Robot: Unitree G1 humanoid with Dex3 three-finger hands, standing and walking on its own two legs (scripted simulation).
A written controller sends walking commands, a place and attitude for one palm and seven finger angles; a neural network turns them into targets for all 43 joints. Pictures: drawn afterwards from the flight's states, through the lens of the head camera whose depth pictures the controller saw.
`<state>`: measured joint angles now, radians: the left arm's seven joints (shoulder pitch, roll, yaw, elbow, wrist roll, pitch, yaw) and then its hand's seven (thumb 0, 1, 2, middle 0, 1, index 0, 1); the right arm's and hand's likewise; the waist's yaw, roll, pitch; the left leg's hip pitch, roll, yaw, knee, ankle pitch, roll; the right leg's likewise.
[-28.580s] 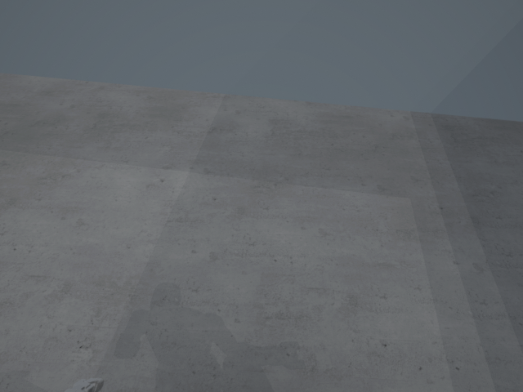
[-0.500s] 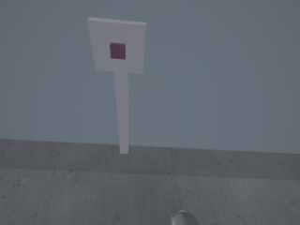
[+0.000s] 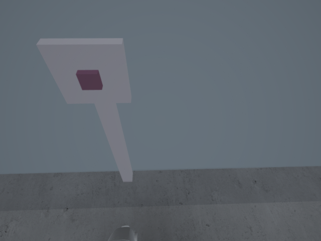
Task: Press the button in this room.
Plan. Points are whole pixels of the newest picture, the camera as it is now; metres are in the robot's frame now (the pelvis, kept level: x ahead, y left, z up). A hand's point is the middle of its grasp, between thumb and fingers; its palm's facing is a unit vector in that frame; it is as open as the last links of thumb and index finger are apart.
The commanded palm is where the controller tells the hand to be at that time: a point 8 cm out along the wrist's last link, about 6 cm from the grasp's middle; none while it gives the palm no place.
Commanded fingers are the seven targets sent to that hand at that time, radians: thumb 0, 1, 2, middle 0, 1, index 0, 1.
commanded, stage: come to a stop and stand still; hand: left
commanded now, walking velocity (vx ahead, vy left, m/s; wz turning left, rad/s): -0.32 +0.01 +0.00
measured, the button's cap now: (90, 79) +0.52 +0.23 +0.11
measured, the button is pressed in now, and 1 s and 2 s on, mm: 0 0 0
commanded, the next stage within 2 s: look again from close up in 2.00 s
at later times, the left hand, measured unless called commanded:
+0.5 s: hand out of the picture +0.04 +0.20 -0.18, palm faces +0.02 -0.96 -0.29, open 7.4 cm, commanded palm none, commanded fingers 0.00 0.90 0.90 -0.20 -0.30 -0.20 -0.30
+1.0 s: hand out of the picture +0.01 +0.22 -0.17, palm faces +0.00 -0.96 -0.27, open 7.3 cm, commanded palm none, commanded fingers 0.00 0.90 0.90 -0.20 -0.30 -0.20 -0.30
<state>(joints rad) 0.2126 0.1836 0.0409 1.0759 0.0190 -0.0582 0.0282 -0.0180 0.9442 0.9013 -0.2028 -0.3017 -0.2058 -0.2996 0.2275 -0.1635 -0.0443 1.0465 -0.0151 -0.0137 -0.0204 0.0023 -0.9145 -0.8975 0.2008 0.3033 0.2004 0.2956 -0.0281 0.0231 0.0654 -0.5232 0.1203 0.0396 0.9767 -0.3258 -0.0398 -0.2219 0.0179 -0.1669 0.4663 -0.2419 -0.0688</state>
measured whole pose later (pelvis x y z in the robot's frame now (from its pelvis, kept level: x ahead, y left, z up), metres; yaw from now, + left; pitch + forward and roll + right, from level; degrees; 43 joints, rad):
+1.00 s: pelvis -0.02 +0.01 -0.01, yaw -1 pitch -1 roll +0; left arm 0.27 0.22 0.02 1.03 0.02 0.01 0.03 0.00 0.91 0.90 -0.20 -0.30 -0.21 -0.30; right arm 0.28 -0.20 -0.02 0.97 -0.02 0.00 -0.03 0.01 -0.91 -0.90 0.20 0.30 0.20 0.30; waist -0.01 0.01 0.02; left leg -0.22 0.00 0.04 0.58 -0.34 0.02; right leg -0.26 -0.08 -0.06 0.56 -0.29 0.04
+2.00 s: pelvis -0.05 -0.03 +0.01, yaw -1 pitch -3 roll +0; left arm 0.17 0.29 0.00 1.09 0.02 -0.01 0.00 0.00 0.90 0.90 -0.21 -0.30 -0.21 -0.30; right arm 0.19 -0.32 0.00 1.11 -0.01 -0.01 0.00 0.00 -0.91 -0.90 0.21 0.30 0.21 0.30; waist -0.01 0.02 0.03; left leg -0.14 0.05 0.03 0.38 -0.20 -0.04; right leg -0.19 -0.02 -0.08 0.40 -0.17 -0.02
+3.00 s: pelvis +0.00 +0.00 +0.00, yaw +1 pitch -1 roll -1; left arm 0.32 0.20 0.01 1.09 0.03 0.00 0.01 0.00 0.90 0.90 -0.20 -0.30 -0.21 -0.30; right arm 0.30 -0.20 0.01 1.11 -0.02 0.01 0.00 0.00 -0.91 -0.90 0.20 0.30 0.20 0.30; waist 0.01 0.00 0.00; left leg -0.18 0.02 0.01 0.57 -0.37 0.00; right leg -0.19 -0.06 -0.10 0.52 -0.31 0.03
